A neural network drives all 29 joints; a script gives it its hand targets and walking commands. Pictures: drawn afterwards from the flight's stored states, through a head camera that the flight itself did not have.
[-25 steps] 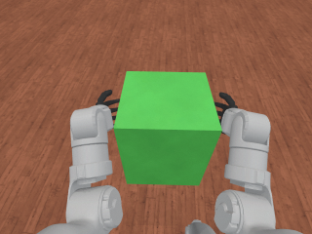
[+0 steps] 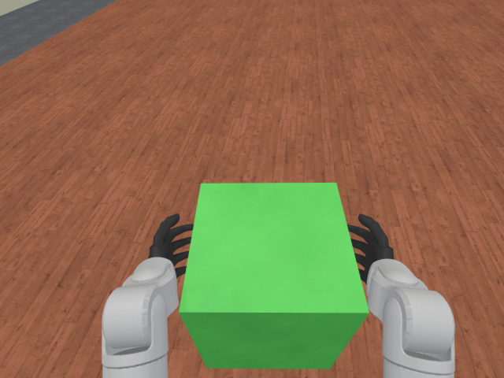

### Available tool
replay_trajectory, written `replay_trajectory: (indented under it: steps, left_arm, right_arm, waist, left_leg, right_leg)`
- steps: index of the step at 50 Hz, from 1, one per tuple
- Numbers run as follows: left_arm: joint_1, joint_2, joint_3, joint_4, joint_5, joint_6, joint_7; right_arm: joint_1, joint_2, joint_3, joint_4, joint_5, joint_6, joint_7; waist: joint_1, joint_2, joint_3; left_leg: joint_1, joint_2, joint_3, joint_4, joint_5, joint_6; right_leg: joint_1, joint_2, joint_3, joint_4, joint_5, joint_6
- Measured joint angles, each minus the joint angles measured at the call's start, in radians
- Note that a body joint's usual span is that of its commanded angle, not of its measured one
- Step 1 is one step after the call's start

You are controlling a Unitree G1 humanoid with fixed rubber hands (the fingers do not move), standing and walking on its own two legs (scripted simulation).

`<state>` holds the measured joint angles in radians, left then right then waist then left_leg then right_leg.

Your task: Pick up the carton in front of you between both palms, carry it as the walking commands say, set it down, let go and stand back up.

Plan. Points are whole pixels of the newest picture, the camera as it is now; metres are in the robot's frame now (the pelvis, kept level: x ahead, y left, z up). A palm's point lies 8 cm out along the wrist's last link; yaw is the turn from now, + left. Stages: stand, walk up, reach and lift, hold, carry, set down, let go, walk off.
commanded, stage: carry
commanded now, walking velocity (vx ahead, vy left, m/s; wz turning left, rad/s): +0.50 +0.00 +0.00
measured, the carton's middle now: (268, 280) +0.27 +0.00 +0.03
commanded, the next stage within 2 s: none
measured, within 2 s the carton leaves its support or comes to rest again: neither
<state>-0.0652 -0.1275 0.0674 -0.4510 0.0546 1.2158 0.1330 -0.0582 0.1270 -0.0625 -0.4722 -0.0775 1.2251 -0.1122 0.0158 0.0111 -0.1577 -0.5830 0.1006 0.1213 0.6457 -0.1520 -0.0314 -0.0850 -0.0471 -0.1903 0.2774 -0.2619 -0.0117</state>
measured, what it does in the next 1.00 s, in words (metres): walks ahead: left foot, then right foot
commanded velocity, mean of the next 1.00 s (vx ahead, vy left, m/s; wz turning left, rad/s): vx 0.50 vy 0.00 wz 0.00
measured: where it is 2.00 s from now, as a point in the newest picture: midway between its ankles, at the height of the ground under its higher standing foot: (265, 206)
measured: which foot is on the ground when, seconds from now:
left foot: up 0.00-0.12, down 0.14-0.66, up 0.68-1.00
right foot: down 0.00-0.16, up 0.18-0.60, down 0.62-1.00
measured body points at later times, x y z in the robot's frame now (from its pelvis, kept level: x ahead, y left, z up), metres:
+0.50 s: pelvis +0.30 +0.03 +0.00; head +0.28 +0.04 +0.45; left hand +0.57 +0.17 +0.08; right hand +0.55 -0.13 +0.09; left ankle +0.24 +0.13 -0.75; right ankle +0.43 -0.12 -0.71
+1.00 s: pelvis +0.63 -0.02 +0.00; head +0.61 -0.03 +0.45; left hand +0.89 +0.13 +0.10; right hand +0.89 -0.17 +0.09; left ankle +0.77 +0.13 -0.70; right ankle +0.52 -0.10 -0.75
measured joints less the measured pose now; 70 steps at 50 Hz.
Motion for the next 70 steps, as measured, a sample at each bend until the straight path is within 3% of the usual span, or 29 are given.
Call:
replay_trajectory:
  steps: [3, 6, 8, 10, 12, 14, 21, 29, 31, 32, 34, 36, 38, 44, 51, 56, 58, 60, 62, 65, 70]
  left_arm:
    - [0.004, 0.000, -0.005, -0.004, 0.004, 0.023, -0.001]
    - [-0.013, 0.000, -0.001, 0.012, 0.012, 0.047, -0.001]
    - [-0.037, 0.005, 0.018, 0.040, 0.015, 0.055, -0.001]
    - [-0.046, 0.016, 0.034, 0.080, 0.015, 0.060, -0.001]
    - [-0.048, 0.006, 0.042, 0.106, 0.021, 0.062, -0.001]
    - [-0.039, -0.004, 0.034, 0.114, 0.028, 0.051, -0.001]
    - [0.013, 0.001, -0.005, 0.076, 0.028, -0.011, -0.007]
    - [0.034, 0.001, -0.001, -0.039, 0.017, 0.004, -0.007]
    - [0.016, 0.001, 0.004, -0.045, 0.013, 0.017, -0.007]
    - [0.003, 0.001, 0.002, -0.031, 0.012, 0.015, -0.007]
    - [-0.030, -0.001, -0.001, 0.023, 0.013, 0.015, -0.007]
    - [-0.037, -0.001, 0.002, 0.050, 0.012, 0.023, -0.007]
    - [-0.024, -0.001, 0.007, 0.048, 0.010, 0.025, -0.007]
    - [0.000, 0.000, 0.015, -0.002, -0.001, 0.004, -0.007]
    - [-0.009, 0.000, 0.005, -0.019, -0.002, 0.007, -0.007]
    - [-0.008, 0.000, 0.001, 0.000, 0.010, 0.024, -0.008]
    - [-0.013, 0.001, 0.018, 0.023, 0.014, 0.021, -0.008]
    - [-0.013, 0.001, 0.029, 0.046, 0.018, 0.019, -0.009]
    - [-0.008, 0.001, 0.023, 0.052, 0.021, 0.013, -0.009]
    - [0.005, 0.001, 0.003, 0.046, 0.022, -0.011, -0.009]
    - [0.036, 0.000, -0.022, 0.012, 0.024, -0.046, -0.011]
  right_arm:
    - [0.007, 0.000, 0.000, -0.007, -0.001, 0.023, 0.000]
    - [-0.009, -0.001, -0.009, 0.013, 0.000, 0.042, 0.000]
    - [-0.037, 0.001, -0.010, 0.063, -0.001, 0.035, 0.000]
    - [-0.065, 0.003, -0.008, 0.132, -0.005, 0.029, 0.000]
    - [-0.060, 0.003, -0.013, 0.157, -0.005, 0.028, 0.000]
    - [-0.036, 0.002, -0.021, 0.151, 0.002, 0.017, 0.000]
    - [0.024, 0.000, -0.009, 0.099, 0.014, -0.041, 0.000]
    - [0.018, 0.000, 0.020, 0.006, 0.011, -0.018, 0.000]
    - [0.001, 0.000, 0.017, -0.008, 0.007, 0.000, -0.001]
    - [-0.011, -0.001, 0.006, -0.007, 0.005, 0.008, -0.001]
    - [-0.026, 0.000, -0.020, 0.010, 0.002, 0.024, -0.003]
    - [-0.030, 0.000, -0.027, 0.025, -0.002, 0.039, -0.004]
    - [-0.030, 0.000, -0.019, 0.034, -0.005, 0.044, -0.004]
    - [-0.021, 0.001, 0.007, 0.008, -0.006, 0.018, -0.004]
    - [-0.010, 0.000, 0.002, -0.029, -0.004, 0.018, -0.004]
    - [-0.009, 0.000, -0.005, -0.001, 0.002, 0.026, -0.004]
    - [-0.021, 0.001, 0.001, 0.048, 0.003, 0.008, -0.004]
    - [-0.030, 0.001, 0.002, 0.092, 0.005, -0.005, -0.004]
    - [-0.016, 0.001, 0.000, 0.096, 0.008, -0.016, -0.004]
    - [0.014, 0.001, -0.003, 0.071, 0.015, -0.041, -0.004]
    - [0.052, 0.001, 0.000, 0.028, 0.024, -0.075, -0.002]
  waist:
    - [0.005, -0.006, -0.032]
    - [0.010, -0.018, -0.051]
    - [-0.001, -0.054, -0.050]
    - [-0.019, -0.055, -0.038]
    - [-0.028, -0.042, -0.015]
    - [-0.034, -0.037, 0.003]
    - [-0.046, -0.017, 0.009]
    - [-0.032, -0.017, -0.011]
    - [-0.030, -0.008, -0.013]
    - [-0.022, 0.016, -0.012]
    - [-0.007, 0.034, -0.003]
    - [0.000, 0.023, 0.015]
    - [0.004, 0.016, 0.032]
    - [0.014, 0.005, 0.049]
    - [-0.001, 0.006, 0.027]
    - [-0.004, -0.014, 0.028]
    - [-0.022, -0.054, 0.044]
    - [-0.034, -0.049, 0.072]
    - [-0.036, -0.038, 0.099]
    - [-0.037, -0.028, 0.116]
    - [-0.033, -0.019, 0.090]
  left_leg:
    - [0.022, 0.000, 0.030, -0.093, 0.076, 0.009]
    - [0.085, -0.012, 0.077, -0.149, 0.058, 0.025]
    - [0.096, -0.033, 0.109, -0.094, 0.063, 0.068]
    - [0.100, -0.033, 0.122, -0.044, -0.006, 0.101]
    - [0.145, -0.032, 0.126, -0.086, -0.024, 0.103]
    - [0.200, -0.037, 0.126, -0.155, -0.019, 0.098]
    - [0.391, -0.052, 0.114, -0.357, -0.026, 0.075]
    - [0.597, -0.053, 0.099, -0.392, -0.170, 0.006]
    - [0.621, -0.035, 0.086, -0.310, -0.256, -0.019]
    - [0.599, -0.005, 0.076, -0.214, -0.310, -0.022]
    - [0.466, 0.013, 0.009, 0.104, -0.314, -0.011]
    - [0.312, -0.013, -0.041, 0.368, -0.303, 0.014]
    - [0.189, -0.017, -0.046, 0.465, -0.240, 0.032]
    - [-0.019, 0.012, -0.031, 0.298, -0.049, 0.021]
    - [-0.038, 0.007, 0.023, -0.026, 0.108, 0.021]
    - [0.078, -0.035, 0.100, -0.170, 0.105, 0.054]
    - [0.088, -0.059, 0.128, -0.098, 0.067, 0.105]
    - [0.112, -0.055, 0.131, -0.073, -0.002, 0.126]
    - [0.168, -0.052, 0.130, -0.129, -0.006, 0.113]
    - [0.255, -0.057, 0.122, -0.227, -0.010, 0.111]
    - [0.404, -0.065, 0.103, -0.360, -0.035, 0.095]
  right_leg:
    - [0.086, -0.004, 0.005, 0.001, -0.069, 0.026]
    - [0.147, -0.020, 0.020, 0.068, -0.173, 0.059]
    - [0.107, -0.070, 0.042, 0.250, -0.246, 0.068]
    - [-0.045, -0.069, 0.108, 0.576, -0.233, 0.054]
    - [-0.201, -0.048, 0.136, 0.810, -0.190, 0.033]
    - [-0.324, -0.049, 0.132, 0.872, -0.108, 0.016]
    - [-0.520, -0.077, 0.091, 0.550, 0.085, 0.031]
    - [-0.453, -0.058, 0.019, 0.230, 0.207, 0.019]
    - [-0.389, -0.040, -0.014, 0.183, 0.177, 0.003]
    - [-0.383, -0.026, -0.030, 0.208, 0.196, -0.025]
    - [-0.382, -0.019, -0.049, 0.280, 0.125, -0.061]
    - [-0.341, -0.023, -0.055, 0.257, 0.084, -0.065]
    - [-0.284, -0.020, -0.058, 0.194, 0.086, -0.053]
    - [-0.107, -0.001, -0.048, 0.025, 0.069, -0.043]
    - [0.099, 0.002, -0.037, -0.065, -0.030, 0.008]
    - [0.211, -0.027, -0.013, 0.028, -0.191, 0.066]
    - [0.126, -0.086, 0.019, 0.307, -0.229, 0.061]
    - [-0.052, -0.069, 0.113, 0.671, -0.199, 0.045]
    - [-0.210, -0.048, 0.147, 0.875, -0.147, 0.021]
    - [-0.381, -0.056, 0.137, 0.885, -0.048, 0.008]
    - [-0.529, -0.079, 0.105, 0.681, 0.077, 0.027]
